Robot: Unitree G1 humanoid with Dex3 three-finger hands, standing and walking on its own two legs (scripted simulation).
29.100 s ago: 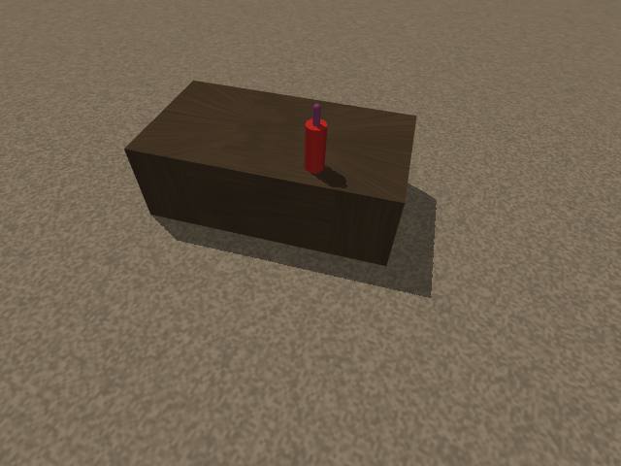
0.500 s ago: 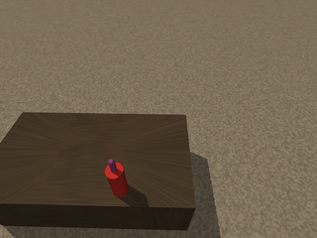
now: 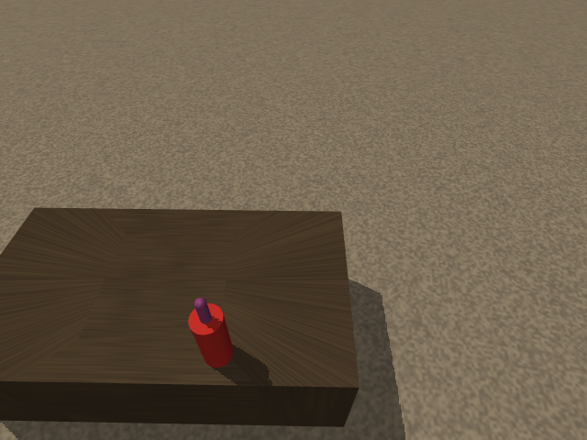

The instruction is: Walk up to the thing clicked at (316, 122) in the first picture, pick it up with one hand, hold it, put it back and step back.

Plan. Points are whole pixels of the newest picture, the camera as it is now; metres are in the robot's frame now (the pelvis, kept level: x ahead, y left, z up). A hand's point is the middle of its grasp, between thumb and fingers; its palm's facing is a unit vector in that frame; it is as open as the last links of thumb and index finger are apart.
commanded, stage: stand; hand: left
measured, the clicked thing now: (210, 329) +0.43 +0.19 -0.29
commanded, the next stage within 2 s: none
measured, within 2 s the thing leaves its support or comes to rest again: neither
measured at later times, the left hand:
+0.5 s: hand out of the picture +0.07 +0.25 -0.15, palm faces +0.00 -0.93 -0.35, open 7.4 cm
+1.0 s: hand out of the picture +0.08 +0.25 -0.15, palm faces -0.02 -0.93 -0.36, open 7.4 cm
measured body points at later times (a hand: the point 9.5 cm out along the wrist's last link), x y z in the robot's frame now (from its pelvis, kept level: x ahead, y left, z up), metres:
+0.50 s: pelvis +0.00 +0.00 +0.00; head +0.00 -0.01 +0.45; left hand +0.07 +0.30 -0.13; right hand +0.06 -0.30 -0.14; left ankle -0.04 +0.13 -0.75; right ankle +0.02 -0.10 -0.75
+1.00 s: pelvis +0.00 +0.00 +0.00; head +0.01 -0.01 +0.45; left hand +0.08 +0.30 -0.13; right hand +0.06 -0.30 -0.14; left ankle -0.04 +0.13 -0.75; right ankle +0.02 -0.10 -0.75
